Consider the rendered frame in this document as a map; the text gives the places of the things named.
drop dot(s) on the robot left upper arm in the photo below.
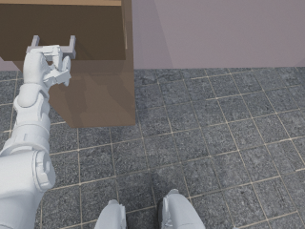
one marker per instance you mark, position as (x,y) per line
(24,179)

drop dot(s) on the handle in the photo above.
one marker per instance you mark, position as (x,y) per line
(66,50)

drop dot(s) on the left robot forearm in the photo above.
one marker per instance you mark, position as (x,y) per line
(32,126)

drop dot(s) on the cabinet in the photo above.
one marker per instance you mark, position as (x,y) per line
(100,92)

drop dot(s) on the drawer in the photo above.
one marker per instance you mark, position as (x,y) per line
(99,27)

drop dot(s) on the robot left thigh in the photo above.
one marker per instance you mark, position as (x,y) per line
(113,216)

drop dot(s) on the robot left hand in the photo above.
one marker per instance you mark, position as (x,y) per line
(36,70)

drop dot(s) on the right robot shin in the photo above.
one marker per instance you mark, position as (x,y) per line
(167,224)

